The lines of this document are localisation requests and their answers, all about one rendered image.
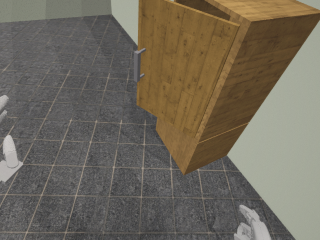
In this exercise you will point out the cupboard door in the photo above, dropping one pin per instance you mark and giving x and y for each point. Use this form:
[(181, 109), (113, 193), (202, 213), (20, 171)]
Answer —
[(186, 50)]

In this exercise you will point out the right robot hand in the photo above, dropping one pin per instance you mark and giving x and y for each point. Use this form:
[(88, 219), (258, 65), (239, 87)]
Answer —
[(257, 229)]

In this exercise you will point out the handle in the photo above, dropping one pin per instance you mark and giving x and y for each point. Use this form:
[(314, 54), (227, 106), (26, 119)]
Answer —
[(137, 65)]

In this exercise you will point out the left robot hand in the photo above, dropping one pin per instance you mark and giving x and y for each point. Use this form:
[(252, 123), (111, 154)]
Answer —
[(12, 165)]

